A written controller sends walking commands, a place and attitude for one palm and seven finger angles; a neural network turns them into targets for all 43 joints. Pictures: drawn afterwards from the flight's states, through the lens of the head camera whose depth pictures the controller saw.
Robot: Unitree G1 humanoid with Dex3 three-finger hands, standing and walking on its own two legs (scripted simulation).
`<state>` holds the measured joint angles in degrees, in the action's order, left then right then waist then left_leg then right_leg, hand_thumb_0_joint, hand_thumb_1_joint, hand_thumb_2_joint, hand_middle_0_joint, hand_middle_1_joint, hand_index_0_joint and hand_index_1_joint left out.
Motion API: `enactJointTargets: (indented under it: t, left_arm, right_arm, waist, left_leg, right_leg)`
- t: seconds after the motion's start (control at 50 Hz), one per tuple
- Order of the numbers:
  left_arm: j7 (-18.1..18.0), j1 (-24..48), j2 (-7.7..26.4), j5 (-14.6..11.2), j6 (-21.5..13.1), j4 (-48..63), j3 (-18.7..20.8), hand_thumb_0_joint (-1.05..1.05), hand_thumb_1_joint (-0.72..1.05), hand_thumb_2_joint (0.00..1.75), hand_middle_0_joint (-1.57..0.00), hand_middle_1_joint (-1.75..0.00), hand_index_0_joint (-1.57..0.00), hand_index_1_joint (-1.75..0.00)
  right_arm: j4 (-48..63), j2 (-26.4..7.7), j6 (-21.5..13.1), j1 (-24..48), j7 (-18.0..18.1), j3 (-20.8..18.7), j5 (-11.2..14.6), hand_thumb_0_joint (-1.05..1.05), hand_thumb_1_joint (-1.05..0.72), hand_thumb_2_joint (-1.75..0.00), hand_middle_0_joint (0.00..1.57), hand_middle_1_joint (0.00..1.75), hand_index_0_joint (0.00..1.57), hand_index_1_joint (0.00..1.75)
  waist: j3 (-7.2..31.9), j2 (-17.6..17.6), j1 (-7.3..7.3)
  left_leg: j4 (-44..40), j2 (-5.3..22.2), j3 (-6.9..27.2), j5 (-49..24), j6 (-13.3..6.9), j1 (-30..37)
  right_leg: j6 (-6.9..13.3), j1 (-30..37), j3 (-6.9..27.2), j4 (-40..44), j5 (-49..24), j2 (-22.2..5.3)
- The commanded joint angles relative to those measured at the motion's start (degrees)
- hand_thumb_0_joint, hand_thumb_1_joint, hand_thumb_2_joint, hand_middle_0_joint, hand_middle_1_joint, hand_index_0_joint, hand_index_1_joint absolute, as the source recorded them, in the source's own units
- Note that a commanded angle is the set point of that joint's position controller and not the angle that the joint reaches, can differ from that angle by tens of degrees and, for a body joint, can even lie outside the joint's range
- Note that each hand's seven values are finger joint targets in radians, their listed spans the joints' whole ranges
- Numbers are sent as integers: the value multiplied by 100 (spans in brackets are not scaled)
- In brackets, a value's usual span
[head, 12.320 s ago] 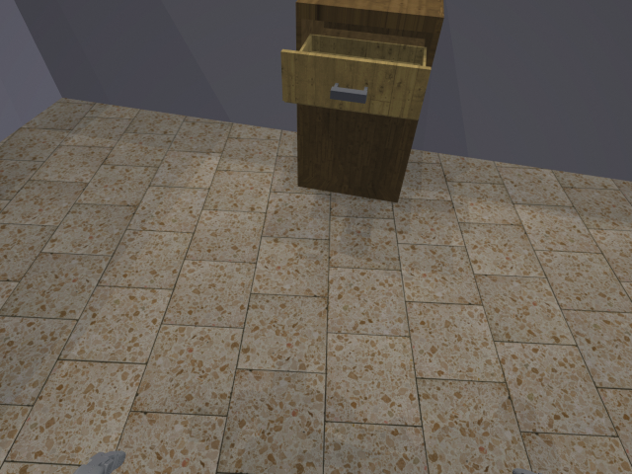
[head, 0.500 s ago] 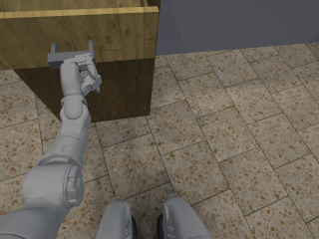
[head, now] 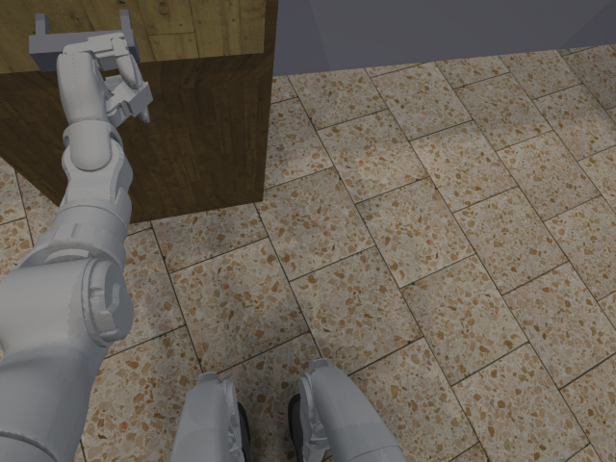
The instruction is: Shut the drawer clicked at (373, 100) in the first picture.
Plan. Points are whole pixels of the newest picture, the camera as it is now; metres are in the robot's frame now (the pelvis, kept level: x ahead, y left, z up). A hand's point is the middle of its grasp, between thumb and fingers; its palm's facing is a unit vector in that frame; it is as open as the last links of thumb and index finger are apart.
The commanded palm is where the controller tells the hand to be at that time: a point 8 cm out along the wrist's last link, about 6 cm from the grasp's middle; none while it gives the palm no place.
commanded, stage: push the drawer shut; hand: left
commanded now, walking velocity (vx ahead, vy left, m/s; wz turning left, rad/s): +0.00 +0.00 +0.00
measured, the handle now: (86, 35) +0.64 +0.19 +0.05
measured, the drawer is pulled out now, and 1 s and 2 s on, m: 0.03 0.00 0.00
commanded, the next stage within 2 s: pull the fist back off the drawer in 0.50 s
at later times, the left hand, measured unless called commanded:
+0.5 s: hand (137, 68) +0.59 +0.13 +0.05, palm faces +0.13 -0.99 -0.04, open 3.1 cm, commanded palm +0.61 +0.14 +0.05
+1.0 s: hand (136, 68) +0.59 +0.13 +0.05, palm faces +0.11 -0.99 -0.03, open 3.2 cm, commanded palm +0.57 +0.14 +0.05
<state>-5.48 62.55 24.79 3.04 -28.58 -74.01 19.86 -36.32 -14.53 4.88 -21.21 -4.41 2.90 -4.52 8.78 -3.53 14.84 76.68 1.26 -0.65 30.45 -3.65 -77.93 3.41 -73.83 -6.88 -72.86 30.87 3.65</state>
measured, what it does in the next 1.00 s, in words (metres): stands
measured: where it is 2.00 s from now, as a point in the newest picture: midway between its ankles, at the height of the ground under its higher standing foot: (273, 459)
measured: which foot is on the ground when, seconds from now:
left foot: down 0.00-1.00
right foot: down 0.00-1.00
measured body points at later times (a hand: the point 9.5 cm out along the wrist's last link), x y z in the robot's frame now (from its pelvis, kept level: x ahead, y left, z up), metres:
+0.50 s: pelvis -0.01 +0.00 -0.01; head +0.19 +0.04 +0.39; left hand +0.58 +0.18 +0.05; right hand -0.06 -0.25 -0.10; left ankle +0.03 +0.08 -0.60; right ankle +0.02 -0.09 -0.60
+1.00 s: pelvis -0.03 +0.00 -0.02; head +0.18 +0.04 +0.38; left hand +0.58 +0.18 +0.05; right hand -0.09 -0.24 -0.10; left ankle +0.03 +0.08 -0.60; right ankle +0.02 -0.09 -0.60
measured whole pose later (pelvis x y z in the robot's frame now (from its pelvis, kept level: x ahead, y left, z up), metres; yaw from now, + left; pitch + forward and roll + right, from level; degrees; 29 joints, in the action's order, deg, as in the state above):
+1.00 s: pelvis -0.03 +0.00 -0.02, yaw -1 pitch +34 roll -7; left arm -5.1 74.4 33.4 5.8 -21.1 -77.4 20.1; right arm -36.1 -14.4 1.7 -25.1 -5.0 5.6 -5.2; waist 7.2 -3.9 18.8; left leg 80.2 1.9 0.9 28.6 -4.0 -86.0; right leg 3.3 -80.9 -8.6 -74.7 28.5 4.1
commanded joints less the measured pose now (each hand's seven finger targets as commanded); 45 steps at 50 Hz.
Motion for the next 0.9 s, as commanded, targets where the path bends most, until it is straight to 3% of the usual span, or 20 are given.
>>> enactJointTargets:
  t: [0.0, 0.06, 0.12, 0.22, 0.26, 0.28, 0.34, 0.36, 0.42, 0.5, 0.56, 0.64, 0.68, 0.74, 0.78, 0.84, 0.88]
  left_arm:
    - [-134, 3394, 1346, 29, -318, 1239, 141, 0, 90, 90, -140, -160, -140, -160]
    - [-134, 3653, 1305, 86, -284, 1191, 56, 0, 90, 90, -140, -160, -140, -160]
    - [-139, 3606, 1570, 125, -233, 1145, 248, 0, 90, 90, -140, -160, -140, -160]
    - [-105, 3900, 1655, 203, -120, 1173, 210, 0, 90, 90, -140, -160, -140, -160]
    - [-145, 4296, 1683, 208, -134, 1326, 220, 0, 90, 90, -140, -160, -140, -160]
    - [-159, 4325, 1715, 228, -128, 1298, 212, 0, 90, 90, -140, -160, -140, -160]
    - [-212, 4597, 1584, 295, -95, 1212, 27, 0, 90, 90, -140, -160, -140, -160]
    - [-246, 4717, 1738, 309, -115, 1224, 140, 0, 90, 90, -140, -160, -140, -160]
    - [-296, 4904, 1697, 362, -68, 1023, -18, 0, 90, 90, -140, -160, -140, -160]
    - [-287, 5198, 2032, 410, -76, 1096, 34, 0, 90, 90, -140, -160, -140, -160]
    - [-255, 5304, 1933, 397, 9, 926, -129, 0, 90, 90, -140, -160, -140, -160]
    - [-186, 5215, 2272, 367, 119, 904, 39, 0, 90, 90, -140, -160, -140, -160]
    - [-133, 5201, 2066, 380, 162, 873, -102, 0, 90, 90, -140, -160, -140, -160]
    - [-132, 5049, 1965, 308, 292, 724, -66, 0, 90, 90, -140, -160, -140, -160]
    - [-126, 5105, 2163, 296, 289, 925, 83, 0, 90, 90, -140, -160, -140, -160]
    - [-78, 4824, 2085, 275, 319, 976, 100, 0, 90, 90, -140, -160, -140, -160]
    - [-66, 4605, 1786, 224, 333, 924, -20, 0, 90, 90, -140, -160, -140, -160]
  right_arm:
    - [81, -1137, -5, -1344, 82, -365, -13, 0, -90, -90, 20, 30, 20, 30]
    - [63, -1148, -24, -1436, 63, -361, -35, 0, -90, -90, 20, 30, 20, 30]
    - [58, -1165, -6, -1499, 42, -353, -50, 0, -90, -90, 20, 30, 20, 30]
    - [37, -1179, 31, -1624, 26, -337, -64, 0, -90, -90, 20, 30, 20, 30]
    - [4, -1169, 30, -1695, 32, -340, -74, 0, -90, -90, 20, 30, 20, 30]
    - [-4, -1168, 29, -1693, 32, -340, -73, 0, -90, -90, 20, 30, 20, 30]
    - [-60, -1166, -11, -1703, 16, -324, -88, 0, -90, -90, 20, 30, 20, 30]
    - [-80, -1179, -29, -1735, 25, -319, -92, 0, -90, -90, 20, 30, 20, 30]
    - [-95, -1204, -86, -1685, 24, -282, -97, 0, -90, -90, 20, 30, 20, 30]
    - [-78, -1226, -156, -1701, 66, -224, -97, 0, -90, -90, 20, 30, 20, 30]
    - [-62, -1224, -226, -1652, 93, -180, -66, 0, -90, -90, 20, 30, 20, 30]
    - [13, -1268, -279, -1647, 135, -127, -59, 0, -90, -90, 20, 30, 20, 30]
    - [19, -1282, -287, -1649, 115, -144, -55, 0, -90, -90, 20, 30, 20, 30]
    - [16, -1311, -305, -1653, 96, -142, -63, 0, -90, -90, 20, 30, 20, 30]
    - [51, -1332, -327, -1681, 105, -144, -56, 0, -90, -90, 20, 30, 20, 30]
    - [73, -1301, -338, -1689, 80, -157, -48, 0, -90, -90, 20, 30, 20, 30]
    - [73, -1290, -339, -1685, 47, -168, -42, 0, -90, -90, 20, 30, 20, 30]
  waist:
    - [3183, -900, 302]
    - [3299, -1019, 402]
    - [3476, -1149, 336]
    - [3506, -1195, 443]
    - [3499, -1199, 560]
    - [3474, -1322, 536]
    - [3345, -1337, 674]
    - [3310, -1403, 693]
    - [3128, -1432, 825]
    - [3262, -1673, 855]
    - [3064, -1647, 997]
    - [3210, -1689, 884]
    - [3214, -1843, 866]
    - [2940, -1616, 861]
    - [3195, -1617, 809]
    - [3334, -1595, 680]
    - [3128, -1642, 656]
  left_leg:
    - [-652, 53, 781, -1967, 112, 2845]
    - [-589, 76, 865, -2103, 113, 2958]
    - [-525, 77, 818, -2268, 129, 2989]
    - [-453, 109, 873, -2480, 124, 3029]
    - [-442, 124, 927, -2490, 111, 3085]
    - [-438, 115, 895, -2454, 122, 3068]
    - [-447, 126, 969, -2143, 114, 3002]
    - [-471, 141, 1006, -2120, 119, 3070]
    - [-465, 121, 1021, -1674, 97, 2840]
    - [-465, 111, 1010, -1527, 91, 2768]
    - [-492, 104, 1004, -1101, 49, 2528]
    - [-472, 98, 969, -966, 42, 2292]
    - [-529, 121, 1090, -950, 81, 2537]
    - [-583, 143, 1143, -647, 74, 2367]
    - [-567, 152, 1138, -698, 61, 2420]
    - [-562, 155, 1107, -836, 86, 2433]
    - [-657, 169, 1182, -855, 108, 2607]
  right_leg:
    - [-192, 981, 580, 928, -1415, 35]
    - [-192, 787, 546, 849, -1469, 41]
    - [-174, 876, 555, 846, -1571, 55]
    - [-177, 804, 520, 800, -1724, 66]
    - [-188, 711, 504, 791, -1719, 73]
    - [-185, 713, 515, 816, -1682, 71]
    - [-180, 510, 505, 853, -1394, 74]
    - [-176, 403, 477, 837, -1345, 76]
    - [-174, 209, 498, 871, -1037, 80]
    - [-152, 236, 526, 851, -936, 77]
    - [-162, 125, 584, 907, -683, 71]
    - [-141, 375, 664, 905, -591, 47]
    - [-128, 108, 555, 840, -604, 54]
    - [-136, 57, 554, 866, -444, 47]
    - [-150, 135, 549, 835, -474, 42]
    - [-135, 284, 560, 821, -537, 42]
    - [-136, 95, 476, 814, -568, 48]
